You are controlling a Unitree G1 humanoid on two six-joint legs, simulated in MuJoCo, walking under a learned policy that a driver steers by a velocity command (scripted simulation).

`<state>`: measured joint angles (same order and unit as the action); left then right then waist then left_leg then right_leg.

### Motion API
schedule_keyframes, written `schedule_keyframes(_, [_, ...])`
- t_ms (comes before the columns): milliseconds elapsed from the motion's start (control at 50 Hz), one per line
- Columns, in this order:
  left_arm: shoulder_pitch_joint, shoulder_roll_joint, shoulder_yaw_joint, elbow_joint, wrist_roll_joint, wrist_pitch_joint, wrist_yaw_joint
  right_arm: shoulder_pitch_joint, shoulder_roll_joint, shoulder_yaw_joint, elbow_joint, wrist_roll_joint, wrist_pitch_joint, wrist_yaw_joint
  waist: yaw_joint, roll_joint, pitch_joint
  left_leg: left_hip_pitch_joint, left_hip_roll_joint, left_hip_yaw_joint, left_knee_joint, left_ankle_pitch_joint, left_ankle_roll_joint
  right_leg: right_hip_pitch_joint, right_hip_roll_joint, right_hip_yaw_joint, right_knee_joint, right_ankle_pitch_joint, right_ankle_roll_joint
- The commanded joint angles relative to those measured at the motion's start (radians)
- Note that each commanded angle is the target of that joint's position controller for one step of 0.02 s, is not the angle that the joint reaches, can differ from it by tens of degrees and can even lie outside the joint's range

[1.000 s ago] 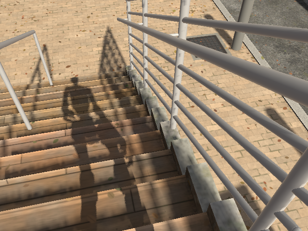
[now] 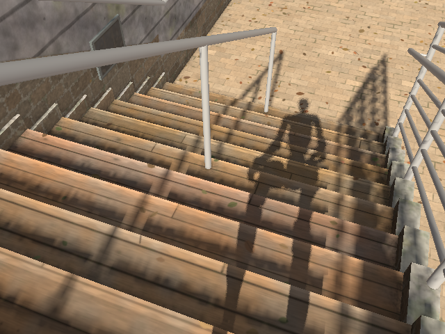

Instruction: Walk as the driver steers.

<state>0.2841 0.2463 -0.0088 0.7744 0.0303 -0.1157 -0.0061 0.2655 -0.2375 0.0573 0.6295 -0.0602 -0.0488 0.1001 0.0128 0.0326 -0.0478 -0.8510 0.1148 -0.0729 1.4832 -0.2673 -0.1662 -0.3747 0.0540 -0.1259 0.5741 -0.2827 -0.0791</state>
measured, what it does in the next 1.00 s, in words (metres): goes down, turning right: left foot, then left foot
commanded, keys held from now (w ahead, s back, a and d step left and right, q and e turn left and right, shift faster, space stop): e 0.42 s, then w+e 0.38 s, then w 0.20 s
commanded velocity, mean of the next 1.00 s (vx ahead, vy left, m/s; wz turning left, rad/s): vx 0.19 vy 0.00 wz -0.40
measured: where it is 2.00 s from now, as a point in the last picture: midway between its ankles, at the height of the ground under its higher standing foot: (305, 300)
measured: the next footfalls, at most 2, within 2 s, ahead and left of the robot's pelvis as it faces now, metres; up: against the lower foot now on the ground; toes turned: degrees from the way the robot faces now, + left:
left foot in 0.08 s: +0.10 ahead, +0.16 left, +0.00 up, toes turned +1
left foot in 0.68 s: +0.16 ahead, +0.10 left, +0.00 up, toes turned -19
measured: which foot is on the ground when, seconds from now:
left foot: up 0.00-0.06, down 0.08-0.30, up 0.32-0.66, down 0.68-1.00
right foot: down 0.00-0.70, up 0.72-1.00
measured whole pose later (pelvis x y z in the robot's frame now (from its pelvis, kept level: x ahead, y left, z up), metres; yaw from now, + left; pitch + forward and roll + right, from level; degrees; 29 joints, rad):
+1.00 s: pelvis +0.19 +0.00 -0.03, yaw -28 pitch +4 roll +3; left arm 0.22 0.21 0.00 0.87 0.11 -0.06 -0.10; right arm 0.48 -0.15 0.06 0.98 -0.09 -0.13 -0.03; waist -0.09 -0.03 -0.08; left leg -0.25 -0.06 0.17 0.76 -0.59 0.07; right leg -0.84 -0.07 0.13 0.88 0.38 -0.03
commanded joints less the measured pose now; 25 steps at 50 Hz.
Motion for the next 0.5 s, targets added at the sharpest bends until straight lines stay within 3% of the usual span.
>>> schedule_keyframes(20, [0.128,0.072,0.015,0.031,-0.086,0.021,0.021,0.115,0.011,-0.018,0.047,0.086,0.062,-0.062,0.041,-0.034,-0.084,0.431,-0.060,0.128,-0.627,0.096,0.093,0.009,-0.238,0.169,-0.130,0.628,-0.110])
schedule_keyframes(40, [0.176,0.109,0.020,0.053,-0.055,0.073,0.026,0.066,0.027,-0.014,0.015,0.103,0.080,-0.098,0.060,-0.118,-0.065,0.425,-0.064,0.092,-0.728,-0.046,0.112,0.083,-0.241,0.227,-0.106,0.631,-0.120])
schedule_keyframes(60, [-0.092,0.175,0.031,-0.024,-0.029,0.039,-0.047,0.121,-0.056,-0.024,0.030,0.011,0.037,-0.008,-0.074,-0.087,0.101,0.457,-0.032,0.085,-0.865,0.041,0.067,-0.041,-0.188,0.252,-0.055,0.407,-0.094])
schedule_keyframes(80, [-0.124,0.145,0.024,-0.053,-0.022,0.035,-0.080,0.170,-0.111,-0.054,0.065,-0.004,0.016,0.007,-0.083,-0.046,-0.007,0.609,-0.052,0.102,-0.855,0.133,0.073,-0.102,-0.173,0.250,-0.011,0.206,-0.056])
schedule_keyframes(100, [-0.045,0.084,0.017,-0.056,-0.018,0.027,-0.095,0.189,-0.178,-0.077,0.046,0.006,-0.001,-0.006,-0.059,-0.014,-0.068,0.716,0.027,0.038,-0.867,0.383,0.151,-0.111,-0.161,0.293,-0.012,0.089,-0.018])
schedule_keyframes(120, [0.099,0.097,0.037,-0.043,-0.028,0.021,-0.074,0.104,-0.268,-0.111,0.031,0.008,-0.001,-0.023,0.018,0.101,-0.093,0.805,0.104,0.008,-0.877,0.356,0.302,-0.192,-0.101,0.247,-0.041,-0.080,0.003])
schedule_keyframes(140, [-0.049,0.147,0.053,-0.074,-0.032,0.028,-0.053,0.103,-0.232,-0.115,0.025,-0.009,-0.003,-0.030,-0.057,0.085,-0.016,0.663,0.106,-0.068,-0.981,0.021,0.331,-0.206,-0.010,0.106,0.030,-0.195,0.035])
schedule_keyframes(160, [-0.123,0.135,0.060,-0.108,-0.014,0.031,-0.030,0.063,-0.223,-0.115,0.024,0.017,-0.006,-0.046,-0.042,0.081,0.009,0.593,0.112,-0.098,-1.036,-0.066,0.330,-0.157,-0.009,0.091,0.072,-0.142,0.034])
schedule_keyframes(180, [-0.108,0.116,0.055,-0.113,-0.018,0.024,-0.008,0.023,-0.205,-0.113,0.006,0.040,-0.006,-0.064,-0.013,0.067,-0.007,0.576,0.128,-0.115,-1.040,-0.095,0.332,-0.121,-0.027,0.111,0.085,-0.088,0.010])
schedule_keyframes(200, [-0.082,0.122,0.059,-0.106,-0.021,0.020,0.013,0.026,-0.187,-0.115,-0.009,0.040,-0.004,-0.079,-0.011,0.088,-0.022,0.604,0.161,-0.145,-1.054,-0.093,0.361,-0.128,-0.029,0.123,0.089,-0.090,-0.007])
schedule_keyframes(220, [-0.070,0.089,0.052,-0.104,-0.011,0.015,0.028,0.055,-0.176,-0.115,-0.007,0.043,-0.008,-0.099,-0.020,0.089,-0.012,0.646,0.201,-0.184,-1.065,-0.102,0.385,-0.165,-0.033,0.122,0.102,-0.073,-0.020])
schedule_keyframes(260, [-0.038,0.061,0.053,-0.094,0.007,0.009,0.038,0.088,-0.168,-0.118,0.001,0.050,-0.013,-0.139,-0.023,0.066,-0.012,0.641,0.226,-0.179,-1.050,-0.183,0.382,-0.154,-0.033,0.108,0.109,-0.005,-0.054])
schedule_keyframes(280, [-0.037,0.068,0.063,-0.094,0.014,0.002,0.035,0.058,-0.172,-0.116,-0.007,0.042,-0.014,-0.153,-0.010,0.045,-0.005,0.589,0.213,-0.139,-1.044,-0.188,0.353,-0.113,-0.030,0.099,0.092,0.056,-0.065])
schedule_keyframes(300, [0.000,0.091,0.074,-0.092,0.011,-0.003,0.021,-0.008,-0.173,-0.112,-0.029,0.034,-0.015,-0.150,0.033,-0.003,-0.009,0.474,0.160,-0.053,-0.975,-0.184,0.293,0.024,-0.059,0.177,-0.014,0.144,-0.106])
schedule_keyframes(320, [0.071,0.173,0.104,-0.071,0.014,-0.003,0.020,-0.067,-0.142,-0.109,-0.073,0.016,-0.007,-0.161,0.058,-0.174,-0.028,0.278,0.011,0.113,-0.730,-0.268,0.163,0.225,-0.172,0.458,-0.146,0.242,-0.228])
schedule_keyframes(340, [0.177,0.238,0.125,-0.086,0.000,-0.011,0.000,-0.158,-0.111,-0.091,-0.099,0.017,-0.011,-0.158,0.163,-0.236,-0.019,-0.060,-0.126,0.076,-0.431,-0.408,0.095,0.483,-0.282,0.759,-0.205,0.288,-0.342])
schedule_keyframes(360, [0.208,0.211,0.119,-0.098,0.013,-0.008,-0.028,-0.123,-0.076,-0.077,-0.072,0.032,-0.019,-0.153,0.162,-0.116,-0.028,-0.236,-0.110,-0.072,-0.306,-0.411,0.079,0.597,-0.369,0.803,-0.186,0.361,-0.335])
schedule_keyframes(380, [0.179,0.185,0.112,-0.117,0.032,0.003,-0.058,-0.091,-0.098,-0.082,-0.041,0.033,-0.032,-0.160,0.122,-0.087,-0.012,-0.270,-0.080,-0.094,-0.204,-0.363,0.056,0.553,-0.377,0.760,-0.152,0.455,-0.321])
schedule_keyframes(400, [0.143,0.152,0.102,-0.118,0.035,0.011,-0.074,-0.073,-0.120,-0.090,-0.028,0.031,-0.038,-0.174,0.068,-0.078,-0.009,-0.250,-0.080,-0.075,-0.173,-0.308,0.050,0.470,-0.338,0.678,-0.130,0.548,-0.292])
schedule_keyframes(420, [0.060,0.107,0.079,-0.142,0.001,0.019,-0.079,-0.070,-0.136,-0.088,-0.015,0.010,-0.037,-0.175,0.018,-0.090,-0.016,-0.166,-0.072,-0.033,-0.154,-0.262,0.054,0.324,-0.288,0.588,-0.143,0.592,-0.279])
schedule_keyframes(440, [0.044,0.094,0.069,-0.145,-0.006,0.027,-0.077,-0.021,-0.139,-0.084,0.022,-0.024,-0.030,-0.164,-0.008,-0.067,-0.030,-0.063,-0.054,-0.017,-0.181,-0.172,0.064,0.198,-0.234,0.535,-0.175,0.424,-0.259])
schedule_keyframes(460, [0.024,0.091,0.060,-0.147,0.011,0.032,-0.075,0.020,-0.120,-0.079,0.047,-0.043,-0.022,-0.146,-0.026,-0.050,-0.006,0.031,-0.045,0.008,-0.205,-0.061,0.077,0.054,-0.174,0.507,-0.215,0.179,-0.237])
schedule_keyframes(480, [-0.033,0.104,0.057,-0.139,0.003,0.031,-0.057,0.047,-0.090,-0.067,0.056,-0.061,-0.006,-0.115,-0.047,-0.065,0.013,0.162,-0.059,0.059,-0.263,0.010,0.101,-0.084,-0.117,0.458,-0.234,-0.073,-0.205])
schedule_keyframes(500, [-0.050,0.117,0.050,-0.136,-0.009,0.023,-0.044,0.057,-0.072,-0.060,0.066,-0.060,0.011,-0.087,-0.050,-0.076,0.027,0.287,-0.073,0.100,-0.281,-0.020,0.099,-0.208,-0.103,0.457,-0.268,-0.225,-0.194])
Over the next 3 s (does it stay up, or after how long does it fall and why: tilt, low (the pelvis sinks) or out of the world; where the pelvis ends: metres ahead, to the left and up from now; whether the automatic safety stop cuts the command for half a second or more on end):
stays up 1.22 -0.29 -0.66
